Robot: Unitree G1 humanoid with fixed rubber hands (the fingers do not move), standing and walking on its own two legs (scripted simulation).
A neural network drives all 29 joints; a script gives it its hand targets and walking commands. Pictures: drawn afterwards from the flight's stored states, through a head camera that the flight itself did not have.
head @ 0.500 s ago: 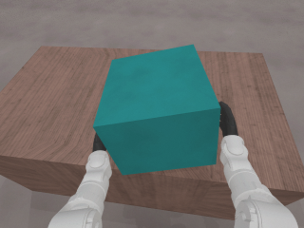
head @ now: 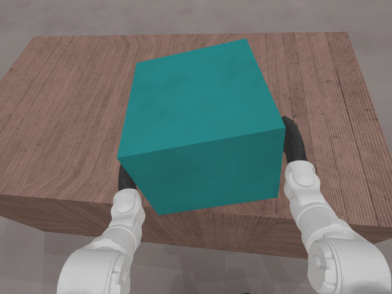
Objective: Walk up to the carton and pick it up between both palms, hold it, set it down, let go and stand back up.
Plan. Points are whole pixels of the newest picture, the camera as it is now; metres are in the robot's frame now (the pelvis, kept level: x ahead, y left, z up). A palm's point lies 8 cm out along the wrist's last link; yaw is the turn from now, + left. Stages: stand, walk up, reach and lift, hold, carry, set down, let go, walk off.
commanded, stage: set down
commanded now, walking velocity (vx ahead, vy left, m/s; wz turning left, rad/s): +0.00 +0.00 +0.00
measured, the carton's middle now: (202, 125) +0.50 -0.01 -0.01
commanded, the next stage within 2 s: none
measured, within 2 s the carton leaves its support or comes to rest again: rests again in 0.52 s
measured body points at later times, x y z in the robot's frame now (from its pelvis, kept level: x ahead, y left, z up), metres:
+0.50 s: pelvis -0.03 +0.00 -0.03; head +0.10 -0.04 +0.40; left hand +0.39 +0.17 -0.05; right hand +0.40 -0.21 -0.05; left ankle -0.03 +0.11 -0.73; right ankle +0.01 -0.11 -0.73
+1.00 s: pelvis -0.03 +0.01 -0.04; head +0.08 -0.02 +0.39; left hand +0.42 +0.17 -0.02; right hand +0.41 -0.24 -0.03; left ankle -0.03 +0.11 -0.73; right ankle +0.01 -0.11 -0.73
